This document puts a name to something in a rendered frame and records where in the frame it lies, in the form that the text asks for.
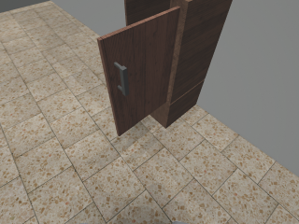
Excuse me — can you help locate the cupboard door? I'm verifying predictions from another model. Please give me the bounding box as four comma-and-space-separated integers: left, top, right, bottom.
96, 6, 181, 136

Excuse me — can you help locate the handle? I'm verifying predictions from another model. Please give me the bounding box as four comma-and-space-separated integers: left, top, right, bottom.
114, 62, 130, 96

